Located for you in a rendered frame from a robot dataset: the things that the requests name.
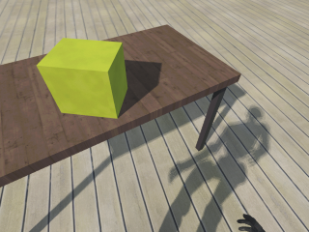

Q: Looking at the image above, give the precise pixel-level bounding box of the table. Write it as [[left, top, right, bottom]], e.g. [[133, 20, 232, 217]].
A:
[[0, 24, 241, 188]]

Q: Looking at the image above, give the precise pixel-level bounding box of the robot right hand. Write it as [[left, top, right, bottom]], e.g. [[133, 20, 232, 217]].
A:
[[237, 214, 266, 232]]

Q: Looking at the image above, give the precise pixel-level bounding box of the carton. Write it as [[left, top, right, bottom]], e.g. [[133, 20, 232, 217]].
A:
[[37, 38, 127, 119]]

